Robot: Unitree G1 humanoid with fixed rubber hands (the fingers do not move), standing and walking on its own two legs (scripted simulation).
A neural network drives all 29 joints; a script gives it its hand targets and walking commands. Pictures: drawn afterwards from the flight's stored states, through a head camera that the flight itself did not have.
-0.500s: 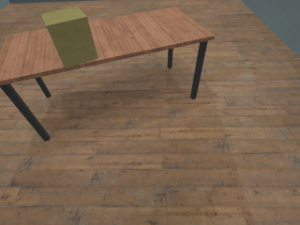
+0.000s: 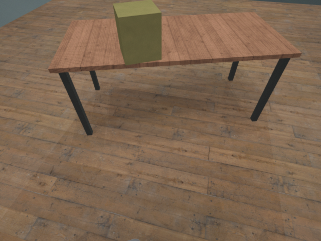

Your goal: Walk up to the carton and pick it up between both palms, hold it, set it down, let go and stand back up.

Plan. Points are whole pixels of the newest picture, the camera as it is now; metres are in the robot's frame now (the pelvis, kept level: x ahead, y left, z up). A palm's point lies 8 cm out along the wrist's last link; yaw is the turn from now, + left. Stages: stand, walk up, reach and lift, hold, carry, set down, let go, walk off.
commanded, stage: walk up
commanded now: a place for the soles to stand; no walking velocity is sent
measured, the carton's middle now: (138, 32) +1.13 +0.23 +0.00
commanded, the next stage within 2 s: none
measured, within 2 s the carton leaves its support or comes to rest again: neither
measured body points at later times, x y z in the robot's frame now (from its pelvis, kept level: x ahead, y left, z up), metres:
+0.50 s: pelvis +0.21 +0.03 -0.01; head +0.22 +0.02 +0.44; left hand +0.29 +0.30 -0.10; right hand +0.23 -0.24 -0.15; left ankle +0.10 +0.15 -0.69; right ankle +0.31 -0.07 -0.72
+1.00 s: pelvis +0.41 +0.14 +0.00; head +0.42 +0.16 +0.45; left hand +0.35 +0.40 -0.14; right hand +0.57 -0.09 -0.10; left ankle +0.45 +0.24 -0.72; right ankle +0.36 -0.04 -0.64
